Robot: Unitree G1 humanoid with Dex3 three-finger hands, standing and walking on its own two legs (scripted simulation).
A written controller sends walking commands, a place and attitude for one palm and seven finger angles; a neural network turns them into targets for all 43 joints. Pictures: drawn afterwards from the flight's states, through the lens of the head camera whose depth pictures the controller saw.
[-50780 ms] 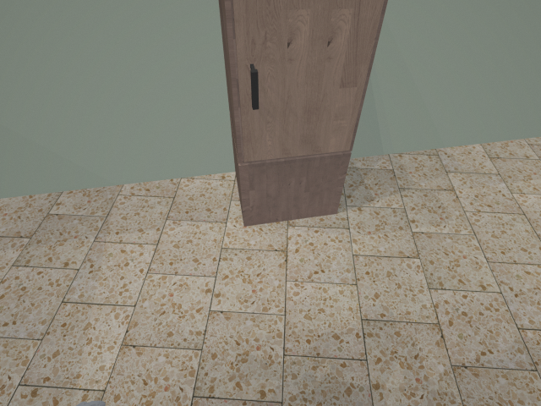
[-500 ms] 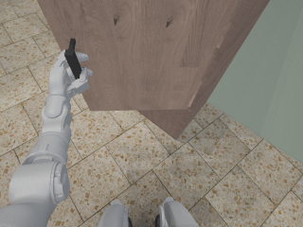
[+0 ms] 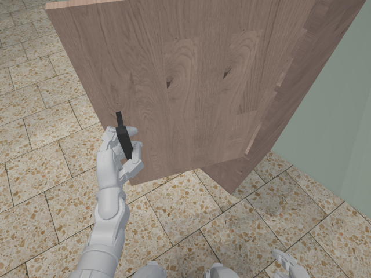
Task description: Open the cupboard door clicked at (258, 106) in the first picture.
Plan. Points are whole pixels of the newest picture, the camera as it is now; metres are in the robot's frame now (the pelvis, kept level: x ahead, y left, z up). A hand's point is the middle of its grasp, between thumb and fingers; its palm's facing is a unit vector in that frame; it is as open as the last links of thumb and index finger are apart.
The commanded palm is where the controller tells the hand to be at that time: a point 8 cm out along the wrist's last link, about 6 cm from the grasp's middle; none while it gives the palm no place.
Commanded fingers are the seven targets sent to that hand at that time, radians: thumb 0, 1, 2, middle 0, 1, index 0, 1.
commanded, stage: pull the door open along its arc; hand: left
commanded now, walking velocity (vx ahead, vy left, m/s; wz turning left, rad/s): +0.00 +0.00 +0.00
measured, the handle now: (125, 138) +0.41 +0.14 +0.04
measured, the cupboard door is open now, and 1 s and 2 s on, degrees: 61 81 82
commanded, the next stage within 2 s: open thumb and fingers to let go in 0.52 s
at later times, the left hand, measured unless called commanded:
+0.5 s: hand (169, 204) +0.26 +0.04 +0.04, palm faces +0.33 -0.94 -0.03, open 5.8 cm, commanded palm +0.19 +0.08 +0.04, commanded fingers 0.00 0.90 0.90 -0.40 -1.35 -0.40 -1.35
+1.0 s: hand (170, 207) +0.25 +0.04 +0.04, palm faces +0.35 -0.94 -0.03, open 9.5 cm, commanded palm +0.21 +0.07 +0.04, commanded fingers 0.00 -0.50 0.30 -0.30 -1.20 -0.30 -1.20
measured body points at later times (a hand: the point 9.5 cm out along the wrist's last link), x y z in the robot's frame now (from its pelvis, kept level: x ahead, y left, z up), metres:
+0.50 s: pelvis -0.01 -0.04 +0.00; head +0.04 -0.06 +0.45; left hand +0.24 +0.09 +0.05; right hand +0.17 -0.24 -0.10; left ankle +0.00 +0.09 -0.67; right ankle -0.01 -0.10 -0.67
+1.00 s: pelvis -0.01 -0.05 -0.01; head +0.04 -0.07 +0.44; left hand +0.23 +0.09 +0.04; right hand +0.19 -0.25 -0.11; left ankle +0.00 +0.09 -0.67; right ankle -0.01 -0.10 -0.67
